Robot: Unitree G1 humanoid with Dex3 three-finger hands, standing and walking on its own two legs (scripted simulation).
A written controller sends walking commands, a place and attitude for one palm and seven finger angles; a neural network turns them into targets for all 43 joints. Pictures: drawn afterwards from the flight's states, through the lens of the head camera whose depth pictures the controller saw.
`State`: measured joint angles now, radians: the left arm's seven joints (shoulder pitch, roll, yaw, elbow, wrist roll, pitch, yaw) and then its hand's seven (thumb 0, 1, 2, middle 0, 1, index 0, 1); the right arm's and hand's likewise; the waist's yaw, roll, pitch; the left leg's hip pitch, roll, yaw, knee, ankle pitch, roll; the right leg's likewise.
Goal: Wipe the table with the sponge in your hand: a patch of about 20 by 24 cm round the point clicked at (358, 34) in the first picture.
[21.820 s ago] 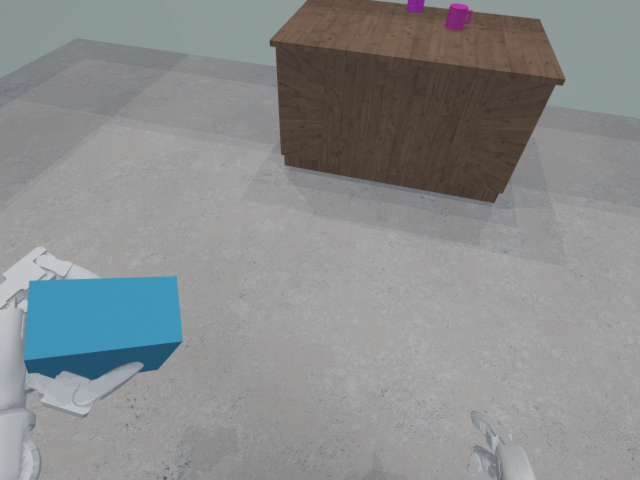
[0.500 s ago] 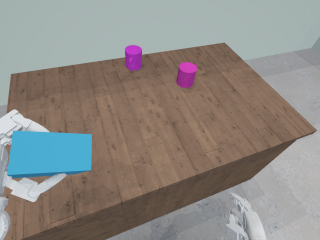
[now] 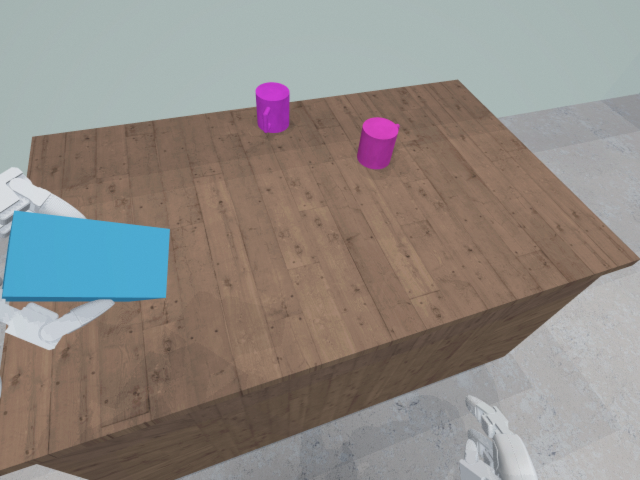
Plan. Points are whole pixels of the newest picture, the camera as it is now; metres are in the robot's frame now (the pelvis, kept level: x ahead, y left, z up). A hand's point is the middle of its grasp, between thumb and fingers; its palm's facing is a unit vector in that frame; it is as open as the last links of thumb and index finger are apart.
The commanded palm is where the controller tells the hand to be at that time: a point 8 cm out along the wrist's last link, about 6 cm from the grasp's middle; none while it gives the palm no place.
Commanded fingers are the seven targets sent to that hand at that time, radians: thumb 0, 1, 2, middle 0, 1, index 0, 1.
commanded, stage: come to a stop and stand still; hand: left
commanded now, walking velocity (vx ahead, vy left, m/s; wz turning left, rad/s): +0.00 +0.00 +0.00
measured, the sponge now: (105, 266) +0.26 +0.25 +0.15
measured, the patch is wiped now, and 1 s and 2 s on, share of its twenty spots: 0.00 0.00 0.00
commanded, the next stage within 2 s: look again from close up in 0.68 s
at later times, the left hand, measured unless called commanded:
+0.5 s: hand (65, 285) +0.23 +0.27 +0.16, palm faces +0.37 -0.86 -0.34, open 10.2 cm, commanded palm +0.17 +0.30 +0.17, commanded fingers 0.00 0.10 1.30 -1.20 -1.60 -1.20 -1.60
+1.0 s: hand (71, 301) +0.22 +0.26 +0.16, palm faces +0.35 -0.85 -0.38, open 10.2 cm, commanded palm +0.16 +0.29 +0.17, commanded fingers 0.00 0.10 1.30 -1.20 -1.60 -1.20 -1.60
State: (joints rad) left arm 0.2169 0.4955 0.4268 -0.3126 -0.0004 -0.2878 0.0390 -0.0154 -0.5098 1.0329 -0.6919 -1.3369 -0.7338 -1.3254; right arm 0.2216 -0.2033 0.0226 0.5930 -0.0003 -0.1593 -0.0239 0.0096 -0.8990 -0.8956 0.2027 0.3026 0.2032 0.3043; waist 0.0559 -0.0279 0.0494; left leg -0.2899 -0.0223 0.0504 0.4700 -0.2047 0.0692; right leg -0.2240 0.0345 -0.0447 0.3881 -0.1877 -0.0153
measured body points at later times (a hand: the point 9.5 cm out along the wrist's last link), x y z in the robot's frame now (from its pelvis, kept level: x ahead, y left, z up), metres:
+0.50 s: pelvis +0.01 +0.02 +0.00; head +0.04 +0.05 +0.45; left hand +0.21 +0.31 +0.18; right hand +0.21 -0.20 -0.06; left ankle +0.03 +0.07 -0.74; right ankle +0.01 -0.11 -0.74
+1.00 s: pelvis +0.00 +0.01 +0.00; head +0.03 +0.04 +0.45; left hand +0.20 +0.30 +0.18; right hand +0.18 -0.21 -0.07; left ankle +0.03 +0.07 -0.74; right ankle +0.01 -0.11 -0.74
